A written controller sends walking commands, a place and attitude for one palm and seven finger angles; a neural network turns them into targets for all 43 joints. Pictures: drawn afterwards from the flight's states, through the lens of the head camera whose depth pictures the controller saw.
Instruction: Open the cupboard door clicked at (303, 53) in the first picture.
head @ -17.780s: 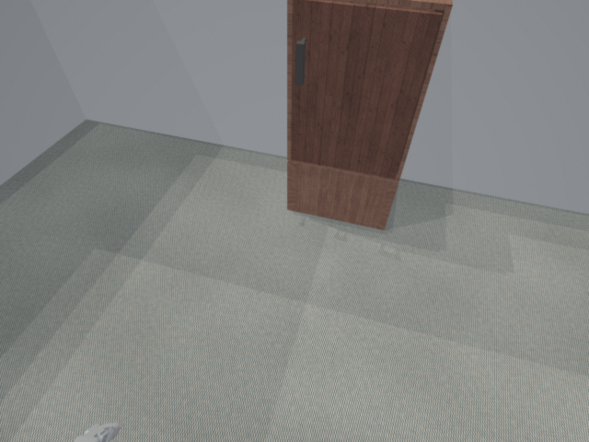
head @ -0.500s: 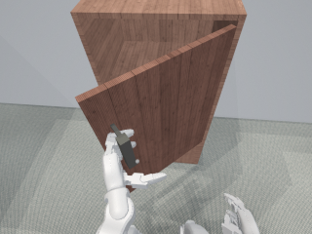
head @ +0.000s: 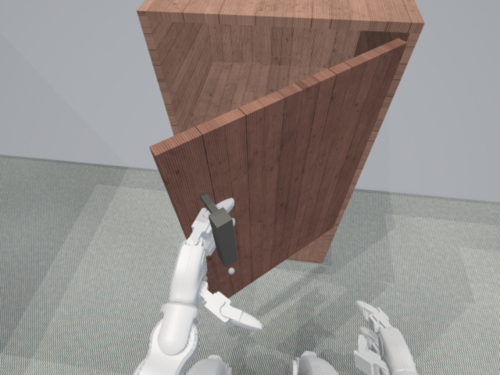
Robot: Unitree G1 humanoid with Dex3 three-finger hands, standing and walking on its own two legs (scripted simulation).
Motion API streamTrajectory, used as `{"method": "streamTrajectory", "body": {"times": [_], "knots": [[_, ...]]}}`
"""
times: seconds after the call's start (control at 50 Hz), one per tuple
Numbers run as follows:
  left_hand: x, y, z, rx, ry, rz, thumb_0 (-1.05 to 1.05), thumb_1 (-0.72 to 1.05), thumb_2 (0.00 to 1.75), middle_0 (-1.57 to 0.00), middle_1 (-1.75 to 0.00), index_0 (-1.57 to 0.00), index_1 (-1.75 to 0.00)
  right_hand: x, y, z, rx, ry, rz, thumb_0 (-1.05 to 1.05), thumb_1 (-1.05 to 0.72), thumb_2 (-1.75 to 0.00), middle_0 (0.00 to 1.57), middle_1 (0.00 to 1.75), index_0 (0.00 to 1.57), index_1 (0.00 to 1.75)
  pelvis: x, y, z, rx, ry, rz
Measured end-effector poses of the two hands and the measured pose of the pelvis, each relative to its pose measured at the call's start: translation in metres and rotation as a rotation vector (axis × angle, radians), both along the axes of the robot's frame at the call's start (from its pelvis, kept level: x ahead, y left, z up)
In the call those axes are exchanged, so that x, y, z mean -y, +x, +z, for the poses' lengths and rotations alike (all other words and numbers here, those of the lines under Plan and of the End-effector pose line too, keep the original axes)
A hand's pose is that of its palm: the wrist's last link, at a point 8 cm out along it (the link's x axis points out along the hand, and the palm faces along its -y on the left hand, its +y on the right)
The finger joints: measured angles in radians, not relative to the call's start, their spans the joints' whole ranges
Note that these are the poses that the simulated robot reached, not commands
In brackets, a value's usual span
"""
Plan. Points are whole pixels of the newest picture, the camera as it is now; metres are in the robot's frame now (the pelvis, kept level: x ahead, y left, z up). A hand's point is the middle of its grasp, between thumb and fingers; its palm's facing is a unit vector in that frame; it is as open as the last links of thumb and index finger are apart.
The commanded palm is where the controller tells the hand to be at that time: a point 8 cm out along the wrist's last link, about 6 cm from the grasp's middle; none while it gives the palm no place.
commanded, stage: slide the hand sideways off the handle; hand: left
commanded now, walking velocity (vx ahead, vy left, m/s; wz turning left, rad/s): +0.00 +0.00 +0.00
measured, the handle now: (217, 229) +0.33 +0.08 +0.05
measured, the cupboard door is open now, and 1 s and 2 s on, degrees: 42 43 43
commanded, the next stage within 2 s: draw the hand back to the body in 1.06 s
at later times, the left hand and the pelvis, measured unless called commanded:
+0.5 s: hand (209, 298) +0.22 +0.07 +0.05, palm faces -0.15 -0.99 -0.01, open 16.2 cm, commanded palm +0.20 +0.13 +0.05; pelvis +0.01 +0.02 -0.01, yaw -2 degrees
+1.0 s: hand (173, 318) +0.20 +0.12 +0.05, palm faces -0.07 -1.00 -0.02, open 16.1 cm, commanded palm +0.16 +0.18 +0.05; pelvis +0.02 +0.01 -0.01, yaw -1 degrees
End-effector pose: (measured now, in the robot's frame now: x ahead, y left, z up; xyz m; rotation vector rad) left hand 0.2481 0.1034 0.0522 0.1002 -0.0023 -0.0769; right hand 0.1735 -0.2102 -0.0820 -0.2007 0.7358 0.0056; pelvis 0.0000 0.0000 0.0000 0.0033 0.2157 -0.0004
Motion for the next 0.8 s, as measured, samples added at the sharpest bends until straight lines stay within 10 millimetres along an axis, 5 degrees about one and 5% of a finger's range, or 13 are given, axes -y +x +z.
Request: {"method": "streamTrajectory", "body": {"times": [0.08,0.28,0.58,0.8], "knots": [[-0.003,-0.005,0.001,-0.037,-0.055,-0.152,-0.01,-0.5,0.3,-0.23,-0.38,-0.17,-0.4,-0.001,-0.006,0.001,0.013,0.008,-0.037,0.01,-0.91,-0.9,0.2,0.3,0.2,0.3,-0.008,-0.001,0.0,0.013,-0.008,-0.006],[-0.001,-0.018,0.003,-0.042,-0.142,-0.069,-0.01,-0.5,0.3,-0.14,-0.32,-0.18,-0.33,-0.008,-0.011,0.012,0.037,-0.004,-0.054,0.02,-0.91,-0.9,0.2,0.3,0.2,0.3,-0.02,0.005,-0.002,-0.004,-0.005,-0.028],[-0.031,-0.042,0.002,-0.067,-0.11,-0.055,-0.01,-0.5,0.3,-0.16,-0.31,-0.19,-0.32,-0.023,0.008,0.007,0.056,0.015,-0.038,0.02,-0.91,-0.9,0.2,0.3,0.2,0.3,-0.024,0.011,-0.009,-0.022,-0.018,-0.025],[-0.048,-0.052,0.0,-0.078,-0.079,-0.058,-0.01,-0.5,0.3,-0.18,-0.32,-0.2,-0.33,-0.012,0.015,0.007,0.063,-0.009,-0.044,0.02,-0.91,-0.9,0.2,0.3,0.2,0.3,-0.018,0.014,-0.014,-0.036,-0.02,-0.021]]}}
